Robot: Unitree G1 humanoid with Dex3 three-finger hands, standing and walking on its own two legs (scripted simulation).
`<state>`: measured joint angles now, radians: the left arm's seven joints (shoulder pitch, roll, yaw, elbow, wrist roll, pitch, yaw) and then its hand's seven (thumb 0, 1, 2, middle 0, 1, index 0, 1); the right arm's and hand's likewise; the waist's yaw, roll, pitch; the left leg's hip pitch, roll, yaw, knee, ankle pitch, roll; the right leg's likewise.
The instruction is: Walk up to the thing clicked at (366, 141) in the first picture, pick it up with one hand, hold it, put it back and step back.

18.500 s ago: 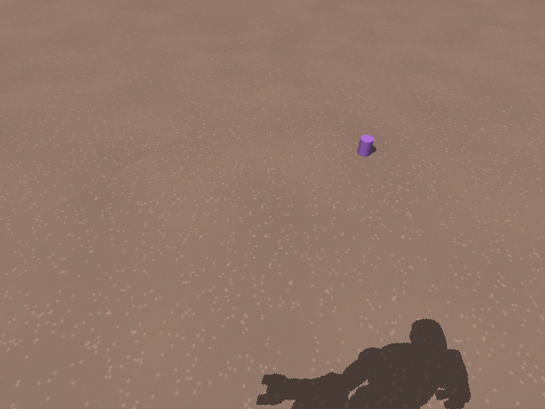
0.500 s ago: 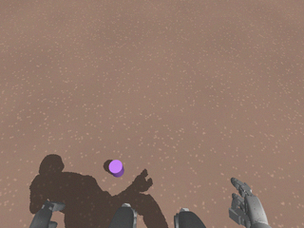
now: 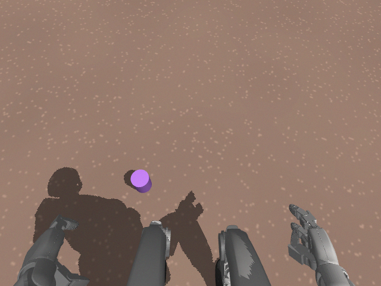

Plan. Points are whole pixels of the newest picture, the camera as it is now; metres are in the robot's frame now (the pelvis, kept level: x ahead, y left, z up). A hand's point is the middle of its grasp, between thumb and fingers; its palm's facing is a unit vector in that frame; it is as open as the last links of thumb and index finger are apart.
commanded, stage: rise first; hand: left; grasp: from above
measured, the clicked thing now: (141, 181) +0.46 +0.21 -0.54
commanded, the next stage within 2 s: approach in 1.46 s
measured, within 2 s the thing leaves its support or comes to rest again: neither
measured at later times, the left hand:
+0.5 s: hand (101, 208) +0.32 +0.29 -0.31, palm faces -0.48 -0.24 -0.84, open 13.6 cm
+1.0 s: hand (112, 192) +0.38 +0.28 -0.39, palm faces -0.46 -0.04 -0.89, open 13.3 cm
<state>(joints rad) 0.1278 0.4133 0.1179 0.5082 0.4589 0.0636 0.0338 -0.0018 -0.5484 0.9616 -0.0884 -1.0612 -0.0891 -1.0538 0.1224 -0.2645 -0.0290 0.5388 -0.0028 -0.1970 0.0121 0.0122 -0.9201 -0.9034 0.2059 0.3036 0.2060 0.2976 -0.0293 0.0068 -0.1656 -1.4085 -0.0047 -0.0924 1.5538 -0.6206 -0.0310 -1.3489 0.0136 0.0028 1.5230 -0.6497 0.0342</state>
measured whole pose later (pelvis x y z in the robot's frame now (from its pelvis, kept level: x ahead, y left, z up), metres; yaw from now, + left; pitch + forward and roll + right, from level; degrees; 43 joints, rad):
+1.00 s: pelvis -0.05 +0.01 -0.22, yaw -6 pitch +34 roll -8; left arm -0.77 0.67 0.10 1.26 1.23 -0.24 0.35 0.00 -0.38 0.89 -0.23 -0.85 -0.22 -0.85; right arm 0.13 -0.25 -0.01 0.75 -0.09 -0.04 0.11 0.01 -0.90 -0.90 0.20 0.30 0.20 0.30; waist -0.14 0.00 -0.10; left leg -2.22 -0.04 -0.16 2.28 -0.66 -0.04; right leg -2.13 0.05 -0.03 2.22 -0.70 0.06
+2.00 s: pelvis -0.05 +0.00 -0.26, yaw -8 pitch +35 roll -8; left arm -1.11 0.68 0.05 1.58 1.31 -0.12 0.52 0.00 -0.51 0.97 -0.11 -1.03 -0.12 -1.02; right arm 0.15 -0.27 0.09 0.74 -0.16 -0.07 0.14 0.00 -0.91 -0.89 0.20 0.30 0.20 0.30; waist -0.32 -0.02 -0.04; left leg -2.34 -0.02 -0.20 2.40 -0.68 -0.06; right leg -2.26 0.08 -0.05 2.32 -0.69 0.06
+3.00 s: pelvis -0.05 +0.01 -0.28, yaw -10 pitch +33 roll -10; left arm -1.03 0.81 0.10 1.63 1.27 -0.14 0.55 0.00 -0.48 0.95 -0.09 -1.03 -0.10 -1.01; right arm 0.17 -0.28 0.16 0.74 -0.19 -0.12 0.18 0.00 -0.90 -0.90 0.20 0.30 0.20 0.30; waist -0.34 -0.05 0.05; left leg -2.38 -0.02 -0.21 2.47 -0.68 -0.04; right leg -2.28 0.09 -0.06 2.36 -0.68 0.07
